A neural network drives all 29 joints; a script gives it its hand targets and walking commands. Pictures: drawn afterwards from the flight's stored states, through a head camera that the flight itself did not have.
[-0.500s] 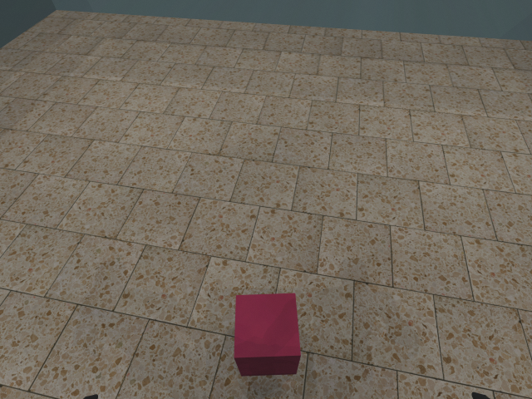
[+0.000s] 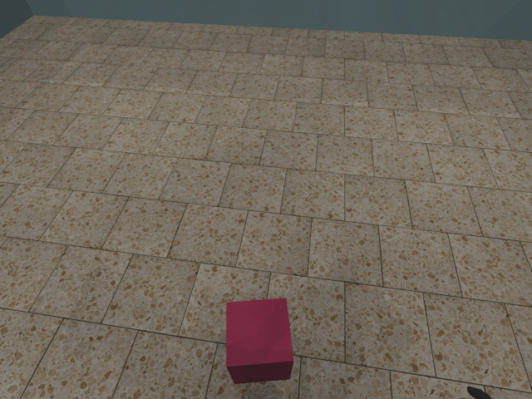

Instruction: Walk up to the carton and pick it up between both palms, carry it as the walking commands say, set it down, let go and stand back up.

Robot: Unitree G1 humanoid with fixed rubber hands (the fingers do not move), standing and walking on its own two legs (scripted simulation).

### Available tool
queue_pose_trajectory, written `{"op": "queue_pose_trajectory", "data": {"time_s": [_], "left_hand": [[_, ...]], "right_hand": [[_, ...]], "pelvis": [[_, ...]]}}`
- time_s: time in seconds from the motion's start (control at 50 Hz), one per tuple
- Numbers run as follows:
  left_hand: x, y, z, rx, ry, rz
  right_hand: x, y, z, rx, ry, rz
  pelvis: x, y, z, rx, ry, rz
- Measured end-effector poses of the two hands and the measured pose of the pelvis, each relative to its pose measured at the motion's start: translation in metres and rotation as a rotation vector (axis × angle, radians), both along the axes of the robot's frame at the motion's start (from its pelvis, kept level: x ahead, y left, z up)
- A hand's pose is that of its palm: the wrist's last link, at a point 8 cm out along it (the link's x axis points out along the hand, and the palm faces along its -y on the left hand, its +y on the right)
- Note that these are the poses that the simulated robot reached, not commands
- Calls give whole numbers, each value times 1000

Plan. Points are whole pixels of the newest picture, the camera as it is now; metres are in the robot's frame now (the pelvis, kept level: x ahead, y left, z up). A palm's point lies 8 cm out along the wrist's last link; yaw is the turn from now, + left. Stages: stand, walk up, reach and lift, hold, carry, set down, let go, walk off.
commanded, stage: walk up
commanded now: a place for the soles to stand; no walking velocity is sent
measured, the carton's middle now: (259, 342) +0.38 +0.06 -0.63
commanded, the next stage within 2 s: reach and lift in 0.66 s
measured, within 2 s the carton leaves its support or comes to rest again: neither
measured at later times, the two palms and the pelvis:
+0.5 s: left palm out of the picture +0.11 +0.30 -0.09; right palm out of the picture +0.10 -0.32 -0.10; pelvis +0.01 -0.01 +0.01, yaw +2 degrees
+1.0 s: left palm out of the picture +0.14 +0.28 -0.11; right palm (448, 369) +0.20 -0.26 -0.11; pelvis -0.01 -0.01 -0.01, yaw +8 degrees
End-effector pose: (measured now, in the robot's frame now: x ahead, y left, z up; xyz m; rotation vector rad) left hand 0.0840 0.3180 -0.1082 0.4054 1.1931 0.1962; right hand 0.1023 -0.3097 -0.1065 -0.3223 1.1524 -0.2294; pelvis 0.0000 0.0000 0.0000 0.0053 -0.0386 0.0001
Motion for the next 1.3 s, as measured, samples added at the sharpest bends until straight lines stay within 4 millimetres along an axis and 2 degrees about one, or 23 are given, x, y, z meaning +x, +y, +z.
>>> {"op": "queue_pose_trajectory", "data": {"time_s": [0.16,0.3,0.5,0.68,0.72,0.82,0.9,1.0,1.06,1.18,1.3], "left_hand": [[18,-17,3,-28,-31,-24],[26,-23,8,-31,-47,-20],[24,-21,19,-23,-53,5],[19,-23,19,-41,-37,26],[24,-25,19,-59,-54,34],[48,-34,18,-93,-116,14],[51,-37,12,-97,-100,14],[53,-38,-1,-117,-117,45],[62,-37,-11,-122,-143,58],[101,-33,-23,-138,-254,69],[135,-45,-36,-159,-306,42]], "right_hand": [[-3,-5,4,5,3,-15],[-3,-10,5,6,8,-13],[-1,-6,4,27,21,1],[1,-3,8,30,37,24],[11,1,10,37,13,24],[58,21,10,45,-50,135],[83,32,2,60,-76,132],[97,45,-6,78,-124,124],[100,52,-17,88,-111,118],[113,66,-30,113,-159,93],[135,77,-41,142,-216,108]], "pelvis": [[3,-5,5,7,5,3],[5,-10,8,7,6,9],[7,-11,13,3,7,30],[7,-11,18,-1,8,38],[4,-11,16,0,28,55],[-14,-11,8,-1,37,93],[-17,-10,4,-5,68,116],[-11,-9,-7,-16,116,132],[-9,-9,-16,-22,152,138],[-13,-8,-33,-37,249,144],[-27,-6,-48,-35,325,136]]}}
